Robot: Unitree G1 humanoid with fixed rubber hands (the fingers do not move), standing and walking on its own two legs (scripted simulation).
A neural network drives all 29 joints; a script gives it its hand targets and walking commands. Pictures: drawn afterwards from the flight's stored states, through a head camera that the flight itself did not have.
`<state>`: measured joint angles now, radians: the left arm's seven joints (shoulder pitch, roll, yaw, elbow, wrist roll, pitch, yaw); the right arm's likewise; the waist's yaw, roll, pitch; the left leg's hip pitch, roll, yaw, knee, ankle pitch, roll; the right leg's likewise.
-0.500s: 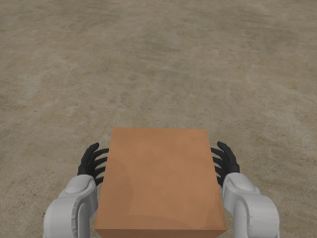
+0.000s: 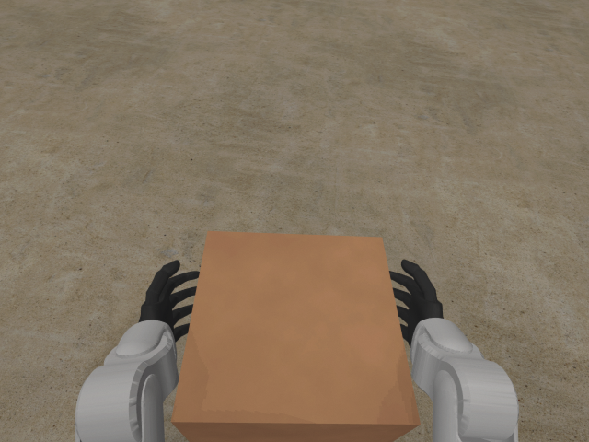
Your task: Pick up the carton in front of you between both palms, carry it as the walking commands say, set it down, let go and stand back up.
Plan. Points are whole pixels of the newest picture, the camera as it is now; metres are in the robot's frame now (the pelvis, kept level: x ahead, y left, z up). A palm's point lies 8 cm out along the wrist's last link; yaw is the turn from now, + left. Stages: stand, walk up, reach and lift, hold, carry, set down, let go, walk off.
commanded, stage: carry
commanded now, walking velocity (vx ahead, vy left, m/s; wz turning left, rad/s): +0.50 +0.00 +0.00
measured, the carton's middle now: (289, 355) +0.23 +0.00 +0.00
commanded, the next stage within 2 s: none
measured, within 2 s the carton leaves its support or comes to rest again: neither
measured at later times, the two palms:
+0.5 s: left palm (213, 141) +0.57 +0.13 +0.07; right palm (379, 138) +0.60 -0.17 +0.07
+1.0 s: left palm (207, 46) +0.93 +0.18 +0.07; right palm (333, 48) +0.93 -0.12 +0.08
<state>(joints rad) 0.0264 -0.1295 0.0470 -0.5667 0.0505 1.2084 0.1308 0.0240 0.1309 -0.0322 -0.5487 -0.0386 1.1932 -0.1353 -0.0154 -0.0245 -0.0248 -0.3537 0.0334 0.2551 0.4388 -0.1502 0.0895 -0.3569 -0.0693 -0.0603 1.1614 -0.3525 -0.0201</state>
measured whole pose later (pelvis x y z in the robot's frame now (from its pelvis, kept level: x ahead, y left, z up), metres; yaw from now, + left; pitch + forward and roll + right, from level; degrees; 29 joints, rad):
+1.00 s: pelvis +0.69 +0.03 -0.01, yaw +0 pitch +3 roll +0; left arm 0.02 -0.13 0.05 -0.58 0.05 1.21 0.13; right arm 0.01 0.13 -0.03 -0.55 -0.04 1.20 -0.13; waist -0.02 -0.03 -0.03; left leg -0.41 0.04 0.25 0.51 -0.15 0.08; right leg -0.24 -0.07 -0.05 1.11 -0.42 0.00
